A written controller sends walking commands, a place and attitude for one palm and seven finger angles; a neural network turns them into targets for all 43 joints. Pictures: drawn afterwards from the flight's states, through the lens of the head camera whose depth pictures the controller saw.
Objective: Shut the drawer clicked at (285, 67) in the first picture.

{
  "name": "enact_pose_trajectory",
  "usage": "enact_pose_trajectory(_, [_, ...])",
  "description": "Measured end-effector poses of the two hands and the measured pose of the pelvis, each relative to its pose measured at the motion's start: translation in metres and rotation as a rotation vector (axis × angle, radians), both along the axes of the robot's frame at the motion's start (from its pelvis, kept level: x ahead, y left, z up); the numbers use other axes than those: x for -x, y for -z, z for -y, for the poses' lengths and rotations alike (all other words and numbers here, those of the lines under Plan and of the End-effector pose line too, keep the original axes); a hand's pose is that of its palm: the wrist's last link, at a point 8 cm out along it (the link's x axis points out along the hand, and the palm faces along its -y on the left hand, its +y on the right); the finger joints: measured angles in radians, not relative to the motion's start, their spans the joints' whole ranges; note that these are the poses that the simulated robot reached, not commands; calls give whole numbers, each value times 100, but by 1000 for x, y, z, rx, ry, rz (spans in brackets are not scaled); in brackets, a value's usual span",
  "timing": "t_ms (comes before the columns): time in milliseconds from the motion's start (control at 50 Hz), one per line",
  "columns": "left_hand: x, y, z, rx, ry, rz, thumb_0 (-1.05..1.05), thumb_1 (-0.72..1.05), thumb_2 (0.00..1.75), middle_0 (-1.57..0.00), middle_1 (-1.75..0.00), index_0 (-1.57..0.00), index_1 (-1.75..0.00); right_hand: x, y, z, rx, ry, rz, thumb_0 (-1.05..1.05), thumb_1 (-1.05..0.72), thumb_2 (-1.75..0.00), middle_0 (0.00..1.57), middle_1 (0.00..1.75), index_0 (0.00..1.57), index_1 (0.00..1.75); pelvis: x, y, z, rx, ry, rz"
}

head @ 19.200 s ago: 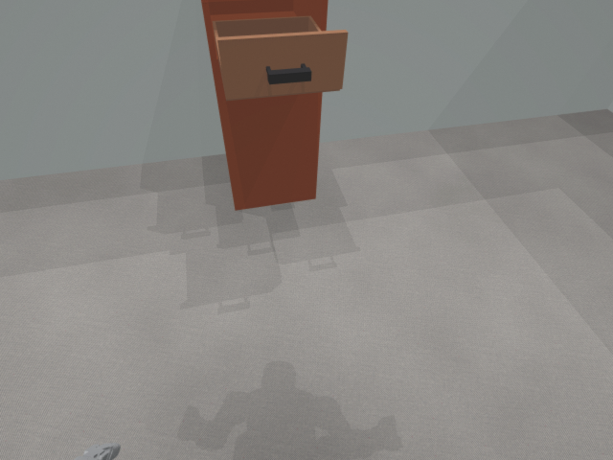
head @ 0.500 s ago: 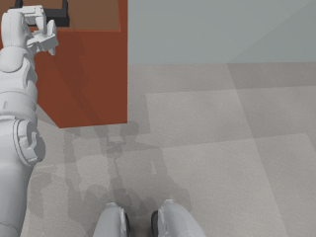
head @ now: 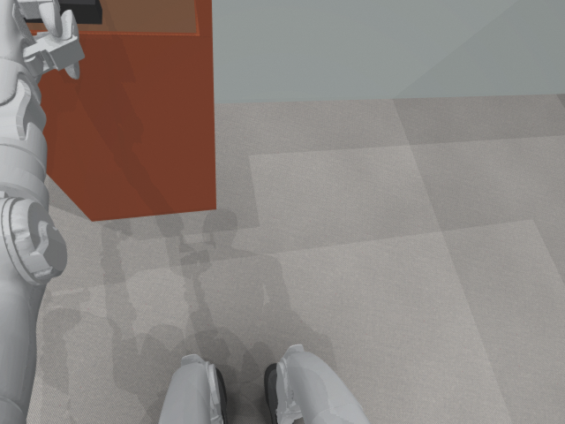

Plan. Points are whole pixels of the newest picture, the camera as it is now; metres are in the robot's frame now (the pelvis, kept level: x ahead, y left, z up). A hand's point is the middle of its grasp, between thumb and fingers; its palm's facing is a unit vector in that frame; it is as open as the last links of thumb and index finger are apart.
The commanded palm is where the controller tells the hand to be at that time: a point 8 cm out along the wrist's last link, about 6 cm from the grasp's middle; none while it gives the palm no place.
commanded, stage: pull the fist back off the drawer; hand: left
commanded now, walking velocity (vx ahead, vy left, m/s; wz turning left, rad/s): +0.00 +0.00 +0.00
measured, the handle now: out of the picture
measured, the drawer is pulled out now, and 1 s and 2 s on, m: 0.00 0.00 0.00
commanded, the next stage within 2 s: draw the hand back to the body in 0.30 s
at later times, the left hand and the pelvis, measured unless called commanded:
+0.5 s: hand (69, 46) +0.57 +0.17 +0.11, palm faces +0.06 -1.00 -0.03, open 3.2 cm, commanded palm +0.51 +0.21 +0.12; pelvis +0.06 -0.01 +0.03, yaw -1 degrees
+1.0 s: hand out of the picture +0.39 +0.20 +0.17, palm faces +0.12 -0.98 -0.17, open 3.2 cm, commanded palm +0.35 +0.25 +0.19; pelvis +0.06 -0.01 +0.07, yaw +1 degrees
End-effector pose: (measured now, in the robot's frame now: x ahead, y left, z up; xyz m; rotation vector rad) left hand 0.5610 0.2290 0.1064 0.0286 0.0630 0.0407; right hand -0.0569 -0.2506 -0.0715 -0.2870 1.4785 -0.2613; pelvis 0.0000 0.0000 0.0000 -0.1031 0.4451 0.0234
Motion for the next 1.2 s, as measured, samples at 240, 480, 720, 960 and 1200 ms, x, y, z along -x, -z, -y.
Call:
enact_pose_trajectory(240, [10, 4, 8, 10, -13, 2, 0, 84, 90, -140, -160, -140, -160, -33, -4, -1, -50, 29, 38, 1, -91, -90, 21, 30, 20, 30, -26, -17, 1, -22, 30, 36])
enact_pose_trajectory(480, [15, -3, 4, 3, -22, 55, 1, 89, 90, -140, -160, -140, -160, -99, -4, 11, -65, 15, 108, 1, -91, -90, 20, 30, 20, 30, -57, -29, 6, -41, 35, 64])
enact_pose_trajectory(720, [102, -30, -15, -7, -37, 60, 1, 90, 90, -140, -160, -140, -160, -203, -25, 10, -109, -46, 393, 1, -91, -90, 20, 30, 20, 30, -81, -55, 10, -61, 31, 195])
enact_pose_trajectory(960, [185, -66, -19, -88, -32, 64, 1, 90, 90, -140, -160, -140, -160, -280, -57, 0, -119, -179, 679, 1, -91, -90, 20, 30, 20, 30, -64, -67, 12, -83, -2, 327])
enact_pose_trajectory(1200, [264, -100, -24, -255, -235, 84, 1, 89, 90, -140, -160, -140, -159, -284, -77, -19, -156, -217, 744, 1, -91, -90, 20, 30, 20, 30, -52, -85, 15, -100, -1, 465])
